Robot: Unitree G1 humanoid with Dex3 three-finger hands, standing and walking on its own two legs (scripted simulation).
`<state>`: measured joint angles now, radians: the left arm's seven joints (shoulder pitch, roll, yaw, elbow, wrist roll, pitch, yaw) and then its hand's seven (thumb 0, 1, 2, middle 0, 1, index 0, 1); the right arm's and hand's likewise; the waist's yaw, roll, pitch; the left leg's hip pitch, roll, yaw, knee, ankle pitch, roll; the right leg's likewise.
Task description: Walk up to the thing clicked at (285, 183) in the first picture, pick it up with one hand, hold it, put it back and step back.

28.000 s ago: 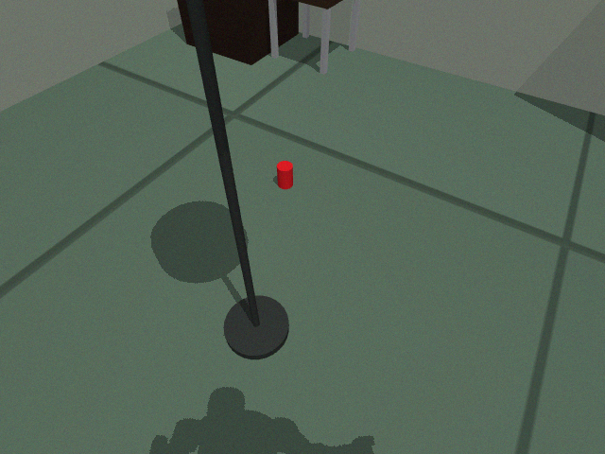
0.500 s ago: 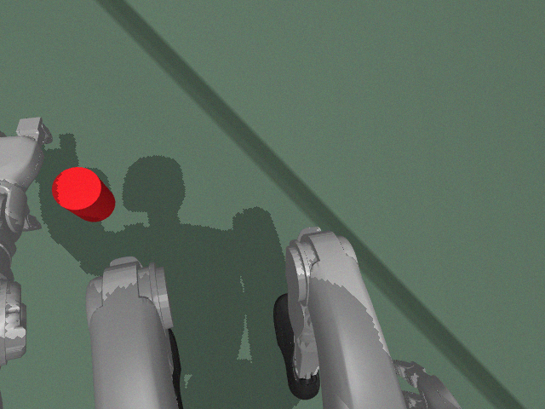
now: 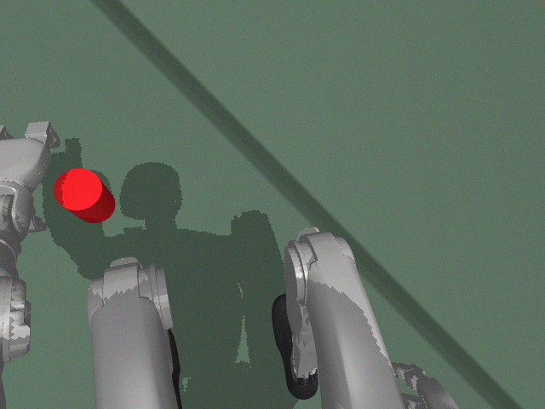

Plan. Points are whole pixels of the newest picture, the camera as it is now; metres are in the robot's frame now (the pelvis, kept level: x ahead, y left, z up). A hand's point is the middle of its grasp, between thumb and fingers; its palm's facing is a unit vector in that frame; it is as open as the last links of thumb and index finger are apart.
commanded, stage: rise first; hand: left
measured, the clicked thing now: (87, 197) +0.47 +0.25 -0.29
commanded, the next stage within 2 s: none
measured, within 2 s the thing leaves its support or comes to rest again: neither
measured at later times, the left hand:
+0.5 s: hand (26, 186) +0.45 +0.29 -0.16, palm faces -0.44 -0.06 -0.89, open 13.6 cm
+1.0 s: hand (30, 189) +0.44 +0.29 -0.16, palm faces -0.44 -0.05 -0.90, open 13.6 cm
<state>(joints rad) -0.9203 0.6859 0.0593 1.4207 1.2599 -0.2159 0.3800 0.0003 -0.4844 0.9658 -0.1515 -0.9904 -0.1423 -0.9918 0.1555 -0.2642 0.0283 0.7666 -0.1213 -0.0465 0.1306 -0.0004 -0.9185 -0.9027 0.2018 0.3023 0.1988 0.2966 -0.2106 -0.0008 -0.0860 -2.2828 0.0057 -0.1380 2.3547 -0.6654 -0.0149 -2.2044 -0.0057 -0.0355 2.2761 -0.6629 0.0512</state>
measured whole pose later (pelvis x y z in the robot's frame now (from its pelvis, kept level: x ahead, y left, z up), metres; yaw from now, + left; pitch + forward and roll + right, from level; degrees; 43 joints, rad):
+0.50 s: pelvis +0.00 +0.00 +0.00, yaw +0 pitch +34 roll -8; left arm -0.92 0.70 0.07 1.42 1.26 -0.22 0.38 0.00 -0.45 0.92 -0.17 -0.97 -0.17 -0.96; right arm 0.17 -0.27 0.03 0.77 -0.13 -0.06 0.13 0.00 -0.92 -0.90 0.20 0.30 0.20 0.30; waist -0.21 0.00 -0.09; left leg -2.29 0.00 -0.14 2.36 -0.67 -0.02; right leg -2.21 -0.01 -0.04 2.28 -0.67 0.05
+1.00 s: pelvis +0.00 +0.00 +0.00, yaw +0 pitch +34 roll -7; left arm -0.92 0.69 0.07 1.43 1.27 -0.23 0.39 0.00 -0.45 0.92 -0.18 -0.95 -0.17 -0.95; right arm 0.16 -0.27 0.03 0.77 -0.13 -0.06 0.13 0.00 -0.92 -0.90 0.20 0.30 0.20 0.30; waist -0.21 0.00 -0.09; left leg -2.29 0.00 -0.14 2.36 -0.66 -0.02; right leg -2.22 -0.01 -0.04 2.28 -0.66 0.05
